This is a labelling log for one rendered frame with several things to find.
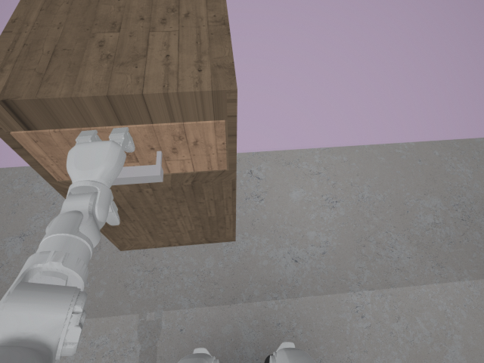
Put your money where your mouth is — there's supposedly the left robot forearm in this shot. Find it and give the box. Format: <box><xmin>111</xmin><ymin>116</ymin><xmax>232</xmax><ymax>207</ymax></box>
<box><xmin>0</xmin><ymin>181</ymin><xmax>112</xmax><ymax>316</ymax></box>

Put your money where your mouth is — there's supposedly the drawer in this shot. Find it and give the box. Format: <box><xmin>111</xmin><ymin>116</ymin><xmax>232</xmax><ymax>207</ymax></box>
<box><xmin>10</xmin><ymin>120</ymin><xmax>227</xmax><ymax>181</ymax></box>

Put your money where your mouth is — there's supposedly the cabinet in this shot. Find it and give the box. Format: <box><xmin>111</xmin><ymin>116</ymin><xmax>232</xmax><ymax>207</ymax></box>
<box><xmin>0</xmin><ymin>0</ymin><xmax>237</xmax><ymax>251</ymax></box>

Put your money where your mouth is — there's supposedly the handle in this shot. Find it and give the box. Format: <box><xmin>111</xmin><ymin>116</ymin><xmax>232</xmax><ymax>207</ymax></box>
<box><xmin>112</xmin><ymin>151</ymin><xmax>163</xmax><ymax>185</ymax></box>

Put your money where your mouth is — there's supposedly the robot left upper arm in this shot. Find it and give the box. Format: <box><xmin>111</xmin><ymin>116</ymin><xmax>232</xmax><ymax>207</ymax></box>
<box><xmin>0</xmin><ymin>282</ymin><xmax>88</xmax><ymax>363</ymax></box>

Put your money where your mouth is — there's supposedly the left robot hand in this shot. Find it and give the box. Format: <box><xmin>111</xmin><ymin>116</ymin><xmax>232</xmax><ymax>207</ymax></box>
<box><xmin>67</xmin><ymin>127</ymin><xmax>135</xmax><ymax>225</ymax></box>

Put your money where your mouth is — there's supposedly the robot left shin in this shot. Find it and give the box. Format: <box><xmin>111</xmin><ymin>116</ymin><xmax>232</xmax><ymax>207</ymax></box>
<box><xmin>193</xmin><ymin>348</ymin><xmax>212</xmax><ymax>357</ymax></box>

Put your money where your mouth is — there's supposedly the robot right thigh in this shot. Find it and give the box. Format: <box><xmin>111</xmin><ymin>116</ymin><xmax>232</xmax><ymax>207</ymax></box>
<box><xmin>269</xmin><ymin>348</ymin><xmax>316</xmax><ymax>363</ymax></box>

